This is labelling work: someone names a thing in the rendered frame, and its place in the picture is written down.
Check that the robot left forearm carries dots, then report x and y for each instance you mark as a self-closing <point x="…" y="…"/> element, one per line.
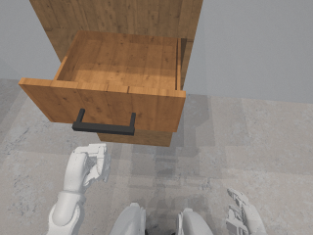
<point x="67" y="215"/>

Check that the left robot hand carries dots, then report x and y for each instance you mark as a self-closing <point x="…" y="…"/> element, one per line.
<point x="94" y="158"/>

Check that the robot thigh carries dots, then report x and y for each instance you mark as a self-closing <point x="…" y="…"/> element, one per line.
<point x="131" y="221"/>
<point x="191" y="223"/>

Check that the cabinet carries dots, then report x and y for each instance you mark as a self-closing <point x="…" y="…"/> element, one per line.
<point x="62" y="19"/>

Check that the robot right thigh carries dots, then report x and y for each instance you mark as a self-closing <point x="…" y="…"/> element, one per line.
<point x="191" y="223"/>

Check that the right robot hand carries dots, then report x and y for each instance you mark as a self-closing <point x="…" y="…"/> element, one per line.
<point x="244" y="221"/>

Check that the robot left thigh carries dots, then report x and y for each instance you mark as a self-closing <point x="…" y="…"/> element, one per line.
<point x="131" y="221"/>

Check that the handle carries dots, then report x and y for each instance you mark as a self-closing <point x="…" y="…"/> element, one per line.
<point x="78" y="125"/>

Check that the drawer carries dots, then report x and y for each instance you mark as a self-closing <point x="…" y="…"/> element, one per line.
<point x="112" y="75"/>

